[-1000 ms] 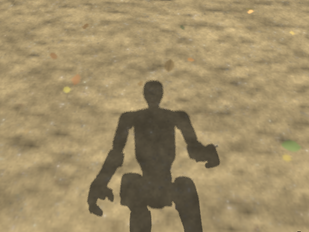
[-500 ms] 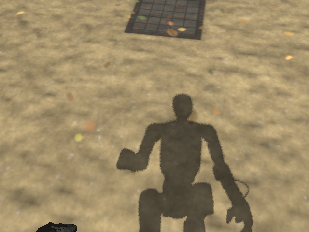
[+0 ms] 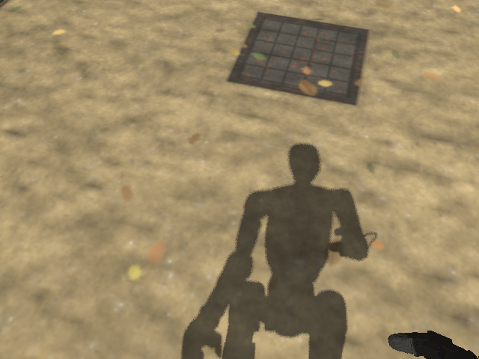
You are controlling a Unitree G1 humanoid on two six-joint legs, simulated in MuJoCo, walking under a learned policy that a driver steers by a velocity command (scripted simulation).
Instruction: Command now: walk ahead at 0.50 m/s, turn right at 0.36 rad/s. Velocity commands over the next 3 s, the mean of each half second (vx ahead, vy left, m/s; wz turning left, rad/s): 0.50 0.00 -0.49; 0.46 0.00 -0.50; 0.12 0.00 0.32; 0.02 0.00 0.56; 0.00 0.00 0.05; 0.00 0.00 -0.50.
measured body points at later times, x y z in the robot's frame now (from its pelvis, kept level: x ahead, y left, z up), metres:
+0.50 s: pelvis +0.24 -0.04 +0.00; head +0.28 -0.05 +0.44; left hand +0.51 +0.12 -0.10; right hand +0.14 -0.28 -0.15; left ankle +0.10 +0.09 -0.72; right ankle +0.33 -0.13 -0.72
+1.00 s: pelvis +0.50 -0.13 +0.01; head +0.53 -0.15 +0.45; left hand +0.62 +0.12 -0.12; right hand +0.56 -0.43 -0.09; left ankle +0.68 -0.12 -0.71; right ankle +0.34 -0.13 -0.72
